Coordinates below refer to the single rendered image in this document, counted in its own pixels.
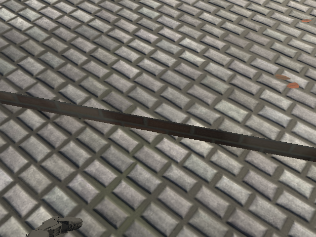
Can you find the left robot hand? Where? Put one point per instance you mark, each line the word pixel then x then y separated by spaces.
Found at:
pixel 55 226

